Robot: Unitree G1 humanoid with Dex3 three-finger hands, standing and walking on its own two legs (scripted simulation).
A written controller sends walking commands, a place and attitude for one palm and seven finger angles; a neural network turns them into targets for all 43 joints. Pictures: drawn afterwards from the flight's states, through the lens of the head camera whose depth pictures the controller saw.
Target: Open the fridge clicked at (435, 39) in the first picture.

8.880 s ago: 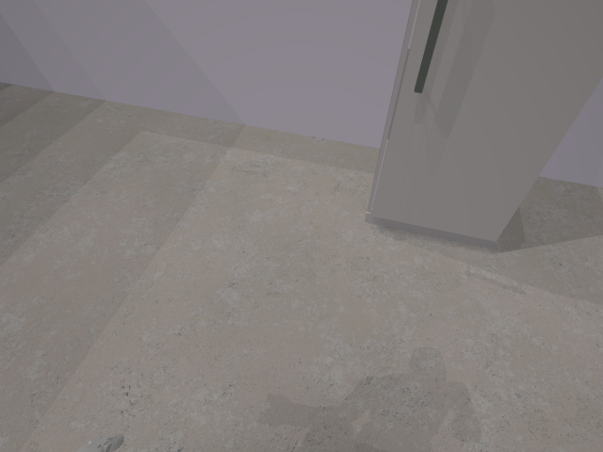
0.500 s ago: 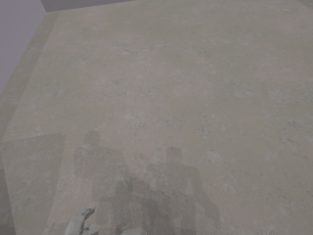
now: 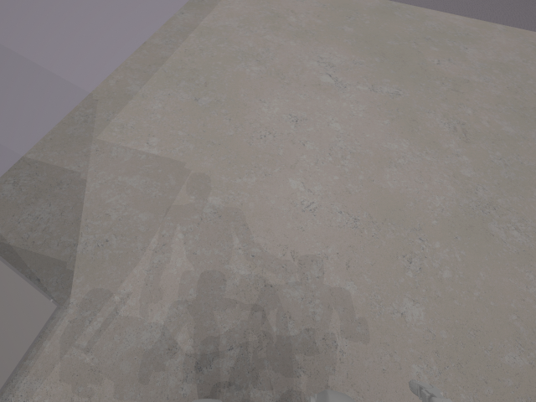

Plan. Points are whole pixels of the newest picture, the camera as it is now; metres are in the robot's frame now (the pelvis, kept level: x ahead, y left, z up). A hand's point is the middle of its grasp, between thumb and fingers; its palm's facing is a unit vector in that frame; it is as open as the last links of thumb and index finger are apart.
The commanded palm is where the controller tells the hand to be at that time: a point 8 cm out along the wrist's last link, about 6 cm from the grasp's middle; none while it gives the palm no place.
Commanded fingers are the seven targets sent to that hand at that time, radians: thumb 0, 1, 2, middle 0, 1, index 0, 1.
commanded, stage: turn to face it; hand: left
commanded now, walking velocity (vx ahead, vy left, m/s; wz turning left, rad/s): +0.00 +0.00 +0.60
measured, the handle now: out of the picture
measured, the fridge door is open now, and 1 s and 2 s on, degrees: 0 0 0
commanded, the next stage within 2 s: none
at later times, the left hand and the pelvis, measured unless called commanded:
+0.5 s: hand out of the picture +0.07 +0.19 -0.13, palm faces +0.27 -0.92 -0.29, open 7.4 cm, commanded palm none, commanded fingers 0.00 0.90 0.90 -0.20 -0.30 -0.20 -0.30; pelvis -0.02 -0.05 +0.00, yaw +17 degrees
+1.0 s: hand out of the picture -0.17 +0.19 -0.18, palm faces +0.61 -0.75 -0.26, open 7.4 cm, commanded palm none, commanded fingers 0.00 0.90 0.90 -0.20 -0.30 -0.20 -0.30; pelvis -0.06 -0.01 -0.01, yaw +36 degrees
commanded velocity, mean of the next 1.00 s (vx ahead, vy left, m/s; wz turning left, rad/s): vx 0.00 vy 0.00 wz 0.60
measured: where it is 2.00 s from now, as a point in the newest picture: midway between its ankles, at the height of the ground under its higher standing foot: outside the picture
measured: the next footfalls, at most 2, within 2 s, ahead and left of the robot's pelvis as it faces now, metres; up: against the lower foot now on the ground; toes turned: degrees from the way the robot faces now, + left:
right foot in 0.46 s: +0.05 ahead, -0.15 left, +0.00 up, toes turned +16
left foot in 0.92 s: -0.09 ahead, +0.09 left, +0.00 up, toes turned +39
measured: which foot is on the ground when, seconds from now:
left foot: down 0.00-0.46, up 0.48-0.90, down 0.92-1.00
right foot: up 0.00-0.44, down 0.46-0.92, up 0.94-1.00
